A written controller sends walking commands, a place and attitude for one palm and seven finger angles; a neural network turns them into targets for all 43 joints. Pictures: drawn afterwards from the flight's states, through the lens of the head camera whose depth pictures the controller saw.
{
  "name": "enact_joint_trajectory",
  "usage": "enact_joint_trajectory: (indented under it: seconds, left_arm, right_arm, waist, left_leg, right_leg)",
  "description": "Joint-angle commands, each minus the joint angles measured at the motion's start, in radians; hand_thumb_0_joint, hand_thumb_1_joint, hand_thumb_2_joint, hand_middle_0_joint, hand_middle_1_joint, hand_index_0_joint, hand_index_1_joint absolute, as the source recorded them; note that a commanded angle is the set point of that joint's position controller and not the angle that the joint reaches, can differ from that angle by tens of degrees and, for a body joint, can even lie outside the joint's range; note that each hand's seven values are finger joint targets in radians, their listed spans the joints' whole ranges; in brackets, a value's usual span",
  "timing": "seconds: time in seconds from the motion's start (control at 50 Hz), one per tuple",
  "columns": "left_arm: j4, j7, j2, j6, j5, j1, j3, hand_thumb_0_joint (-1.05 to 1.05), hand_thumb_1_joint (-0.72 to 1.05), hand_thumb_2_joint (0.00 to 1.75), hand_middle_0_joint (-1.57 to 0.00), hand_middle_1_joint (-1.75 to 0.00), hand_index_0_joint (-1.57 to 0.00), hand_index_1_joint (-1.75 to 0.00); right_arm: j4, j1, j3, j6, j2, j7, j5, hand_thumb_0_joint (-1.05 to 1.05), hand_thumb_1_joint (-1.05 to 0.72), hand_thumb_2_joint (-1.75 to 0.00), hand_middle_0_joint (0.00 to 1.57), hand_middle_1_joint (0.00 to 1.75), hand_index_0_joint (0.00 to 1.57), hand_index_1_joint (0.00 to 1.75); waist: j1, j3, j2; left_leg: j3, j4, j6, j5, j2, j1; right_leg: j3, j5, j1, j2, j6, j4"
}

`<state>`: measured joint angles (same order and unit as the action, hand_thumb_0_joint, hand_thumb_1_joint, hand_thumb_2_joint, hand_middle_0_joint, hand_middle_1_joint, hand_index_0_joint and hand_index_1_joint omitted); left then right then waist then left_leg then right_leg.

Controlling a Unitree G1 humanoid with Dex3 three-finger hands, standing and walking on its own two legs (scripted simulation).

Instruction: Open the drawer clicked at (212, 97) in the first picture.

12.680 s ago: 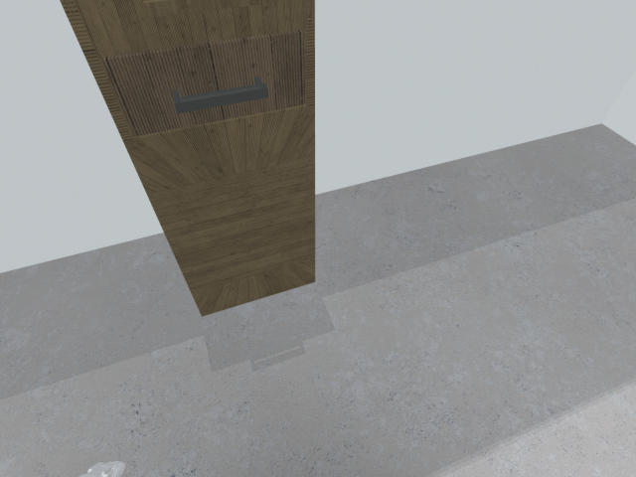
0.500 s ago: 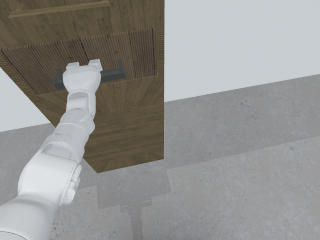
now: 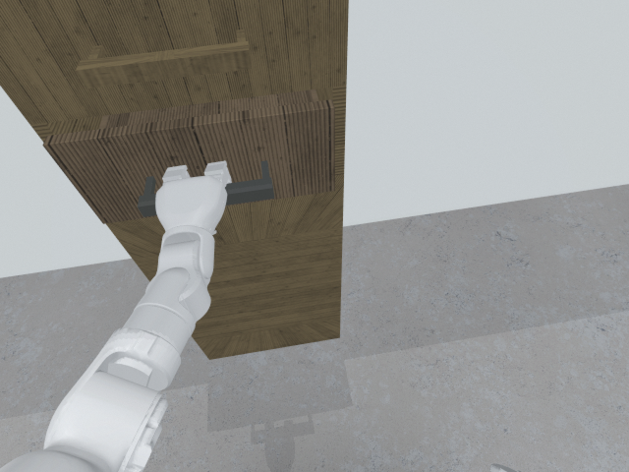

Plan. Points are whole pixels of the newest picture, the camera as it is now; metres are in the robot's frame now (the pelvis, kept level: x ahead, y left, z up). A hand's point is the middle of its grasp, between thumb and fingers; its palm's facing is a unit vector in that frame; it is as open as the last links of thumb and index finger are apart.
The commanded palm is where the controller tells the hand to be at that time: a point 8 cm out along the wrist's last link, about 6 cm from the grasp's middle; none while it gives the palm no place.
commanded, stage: pull the drawer open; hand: left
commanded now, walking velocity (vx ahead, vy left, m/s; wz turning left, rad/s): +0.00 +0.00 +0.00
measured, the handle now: (208, 186) +0.49 +0.16 +0.08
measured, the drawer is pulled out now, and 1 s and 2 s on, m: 0.04 0.10 0.25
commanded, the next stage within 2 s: none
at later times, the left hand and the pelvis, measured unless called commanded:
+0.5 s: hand (204, 225) +0.44 +0.16 +0.06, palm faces +0.01 -0.01 -1.00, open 5.6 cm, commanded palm +0.40 +0.17 +0.11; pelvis -0.03 -0.01 +0.00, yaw +1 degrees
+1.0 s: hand (201, 257) +0.38 +0.16 +0.05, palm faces +0.03 -0.04 -1.00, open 5.4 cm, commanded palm +0.36 +0.17 +0.11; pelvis -0.02 +0.00 +0.00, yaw +1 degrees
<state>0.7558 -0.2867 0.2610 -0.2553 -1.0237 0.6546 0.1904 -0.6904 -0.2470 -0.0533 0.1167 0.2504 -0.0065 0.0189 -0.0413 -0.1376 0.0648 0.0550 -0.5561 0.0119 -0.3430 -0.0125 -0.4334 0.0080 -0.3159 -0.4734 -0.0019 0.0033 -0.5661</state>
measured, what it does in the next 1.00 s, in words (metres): stands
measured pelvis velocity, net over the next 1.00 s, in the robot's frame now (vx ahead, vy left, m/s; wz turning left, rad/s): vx -0.02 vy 0.00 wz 0.02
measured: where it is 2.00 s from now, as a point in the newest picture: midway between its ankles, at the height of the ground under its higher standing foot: outside the picture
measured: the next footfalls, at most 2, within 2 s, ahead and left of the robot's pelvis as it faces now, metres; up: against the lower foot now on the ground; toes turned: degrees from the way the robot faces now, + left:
none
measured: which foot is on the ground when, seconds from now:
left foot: down 0.00-1.00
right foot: down 0.00-1.00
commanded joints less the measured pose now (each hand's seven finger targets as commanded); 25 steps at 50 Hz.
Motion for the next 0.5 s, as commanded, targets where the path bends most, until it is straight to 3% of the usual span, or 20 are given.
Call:
enact_joint_trajectory:
  seconds: [0.0,0.04,0.1,0.2,0.26,0.3,0.32,0.38,0.42,0.46,0.48]
  left_arm:
    - [-0.086,-0.037,0.236,-0.022,-0.033,0.558,-0.082,0.00,0.90,0.90,-0.40,-1.35,-0.40,-1.35]
    - [-0.041,-0.040,0.208,-0.016,-0.041,0.546,-0.065,0.00,0.90,0.90,-0.40,-1.35,-0.40,-1.35]
    - [0.000,-0.039,0.228,0.011,-0.039,0.566,-0.090,0.00,0.90,0.90,-0.40,-1.35,-0.40,-1.35]
    - [0.068,-0.042,0.226,0.051,-0.036,0.561,-0.091,0.00,0.90,0.90,-0.40,-1.35,-0.40,-1.35]
    - [0.055,-0.057,0.213,0.068,-0.043,0.600,-0.073,0.00,0.90,0.90,-0.40,-1.35,-0.40,-1.35]
    - [0.073,-0.064,0.238,0.074,-0.044,0.603,-0.098,0.00,0.90,0.90,-0.40,-1.35,-0.40,-1.35]
    - [0.082,-0.068,0.231,0.073,-0.044,0.609,-0.085,0.00,0.90,0.90,-0.40,-1.35,-0.40,-1.35]
    - [0.099,-0.080,0.204,0.074,-0.040,0.628,-0.068,0.00,0.90,0.90,-0.40,-1.35,-0.40,-1.35]
    - [0.105,-0.084,0.237,0.076,-0.037,0.641,-0.089,0.00,0.90,0.90,-0.40,-1.35,-0.40,-1.35]
    - [0.108,-0.080,0.230,0.078,-0.031,0.557,-0.101,0.00,0.90,0.90,-0.40,-1.35,-0.40,-1.35]
    - [0.080,-0.077,0.206,0.084,-0.020,0.521,-0.089,0.00,0.90,0.90,-0.40,-1.35,-0.40,-1.35]
  right_arm:
    - [0.068,-0.011,-0.028,-0.021,0.133,0.040,0.004,0.00,-0.90,-0.90,0.20,0.30,0.20,0.30]
    - [0.066,-0.014,-0.024,-0.027,0.120,0.047,-0.004,0.00,-0.90,-0.90,0.20,0.30,0.20,0.30]
    - [0.064,-0.025,-0.026,-0.027,0.121,0.054,-0.012,0.00,-0.90,-0.90,0.20,0.30,0.20,0.30]
    - [0.078,-0.030,-0.022,-0.039,0.120,0.064,-0.011,0.00,-0.90,-0.90,0.20,0.30,0.20,0.30]
    - [0.078,-0.045,-0.022,-0.051,0.115,0.061,-0.012,0.00,-0.90,-0.90,0.20,0.30,0.20,0.30]
    - [0.074,-0.055,-0.027,-0.054,0.121,0.061,-0.012,0.00,-0.90,-0.90,0.20,0.30,0.20,0.30]
    - [0.073,-0.060,-0.026,-0.057,0.120,0.059,-0.008,0.00,-0.90,-0.90,0.20,0.30,0.20,0.30]
    - [0.060,-0.076,-0.030,-0.066,0.120,0.053,-0.008,0.00,-0.90,-0.90,0.20,0.30,0.20,0.30]
    - [0.055,-0.081,-0.031,-0.069,0.127,0.053,-0.007,0.00,-0.90,-0.90,0.20,0.30,0.20,0.30]
    - [0.059,-0.079,-0.033,-0.072,0.122,0.051,-0.005,0.00,-0.90,-0.90,0.20,0.30,0.20,0.30]
    - [0.068,-0.074,-0.034,-0.074,0.120,0.049,-0.005,0.00,-0.90,-0.90,0.20,0.30,0.20,0.30]
  waist:
    - [-0.030,-0.274,-0.120]
    - [-0.018,-0.318,-0.072]
    - [-0.022,-0.357,-0.091]
    - [-0.028,-0.325,-0.129]
    - [-0.032,-0.343,-0.095]
    - [-0.038,-0.344,-0.119]
    - [-0.038,-0.329,-0.089]
    - [-0.046,-0.323,-0.099]
    - [-0.046,-0.334,-0.099]
    - [-0.021,-0.354,-0.114]
    - [-0.004,-0.374,-0.094]
  left_leg:
    - [-0.002,0.000,0.026,0.501,0.037,0.126]
    - [0.006,-0.007,0.024,0.516,0.041,0.149]
    - [0.005,-0.019,0.023,0.516,0.043,0.140]
    - [0.004,-0.014,0.026,0.419,0.048,0.082]
    - [0.008,-0.018,0.027,0.414,0.049,0.085]
    - [0.000,-0.019,0.028,0.402,0.048,0.073]
    - [0.004,-0.015,0.027,0.383,0.048,0.064]
    - [0.003,-0.009,0.028,0.361,0.046,0.069]
    - [0.003,-0.006,0.031,0.338,0.048,0.055]
    - [0.007,0.004,0.031,0.337,0.047,0.055]
    - [0.012,0.008,0.030,0.350,0.048,0.064]
  right_leg:
    - [-0.040,0.498,0.197,-0.038,0.022,0.012]
    - [-0.037,0.514,0.204,-0.032,0.025,0.001]
    - [-0.030,0.530,0.226,-0.028,0.023,-0.006]
    - [-0.025,0.468,0.215,-0.021,0.016,0.001]
    - [-0.021,0.467,0.205,-0.022,0.016,-0.003]
    - [-0.020,0.446,0.204,-0.024,0.016,0.001]
    - [-0.021,0.428,0.188,-0.025,0.017,0.002]
    - [-0.023,0.395,0.170,-0.030,0.017,0.012]
    - [-0.014,0.379,0.183,-0.028,0.015,0.017]
    - [-0.016,0.382,0.216,-0.029,0.017,0.018]
    - [-0.015,0.398,0.235,-0.029,0.018,0.019]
